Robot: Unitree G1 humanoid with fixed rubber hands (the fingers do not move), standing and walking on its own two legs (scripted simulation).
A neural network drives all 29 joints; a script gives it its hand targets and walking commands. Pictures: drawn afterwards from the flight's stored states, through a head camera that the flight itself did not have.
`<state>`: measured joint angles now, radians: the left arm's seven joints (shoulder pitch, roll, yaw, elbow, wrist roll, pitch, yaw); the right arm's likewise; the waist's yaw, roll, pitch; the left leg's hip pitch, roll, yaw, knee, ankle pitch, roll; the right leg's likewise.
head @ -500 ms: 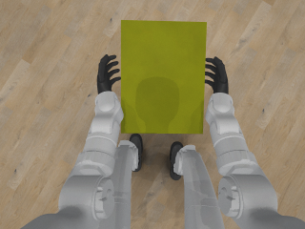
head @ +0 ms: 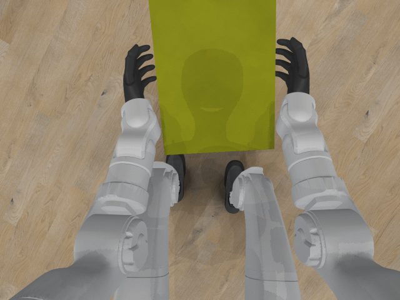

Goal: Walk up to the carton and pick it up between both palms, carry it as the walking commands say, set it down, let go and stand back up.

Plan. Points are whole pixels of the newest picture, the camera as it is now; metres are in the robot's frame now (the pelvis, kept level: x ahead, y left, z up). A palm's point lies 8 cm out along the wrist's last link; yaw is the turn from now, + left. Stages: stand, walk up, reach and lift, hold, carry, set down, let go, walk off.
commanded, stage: set down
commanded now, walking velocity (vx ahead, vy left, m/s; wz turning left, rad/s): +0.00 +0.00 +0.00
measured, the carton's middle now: (213, 79) +0.47 +0.00 -0.29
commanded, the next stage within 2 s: none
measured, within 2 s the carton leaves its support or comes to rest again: rests again in 1.92 s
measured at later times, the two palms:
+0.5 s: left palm (150, 60) +0.49 +0.13 -0.23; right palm (293, 57) +0.50 -0.16 -0.23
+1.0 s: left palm (158, 62) +0.51 +0.13 -0.31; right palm (285, 58) +0.52 -0.17 -0.32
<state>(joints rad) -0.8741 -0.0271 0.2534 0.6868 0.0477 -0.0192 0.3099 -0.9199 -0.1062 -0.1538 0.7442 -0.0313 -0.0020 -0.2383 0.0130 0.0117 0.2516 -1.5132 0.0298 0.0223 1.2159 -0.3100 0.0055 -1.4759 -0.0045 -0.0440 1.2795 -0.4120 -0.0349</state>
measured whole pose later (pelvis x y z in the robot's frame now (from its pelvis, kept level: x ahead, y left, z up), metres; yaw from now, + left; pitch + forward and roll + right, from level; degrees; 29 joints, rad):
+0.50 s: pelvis -0.05 +0.00 -0.09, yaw +0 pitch +27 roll +1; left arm -1.39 0.11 0.26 0.80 -0.04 0.17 0.37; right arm -1.42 -0.30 -0.11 0.91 0.06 0.18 -0.23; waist 0.01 0.01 0.52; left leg -1.68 0.03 0.02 1.59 -0.37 0.01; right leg -1.65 -0.01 -0.04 1.66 -0.48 -0.04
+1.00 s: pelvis -0.04 +0.00 -0.17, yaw +0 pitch +28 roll +1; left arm -1.41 0.12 0.33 0.81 -0.04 0.19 0.26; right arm -1.48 -0.34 -0.13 0.95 0.06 0.23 -0.11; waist 0.01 0.01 0.52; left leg -1.90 0.03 0.02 1.87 -0.47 0.00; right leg -1.86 0.00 -0.03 1.95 -0.59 -0.04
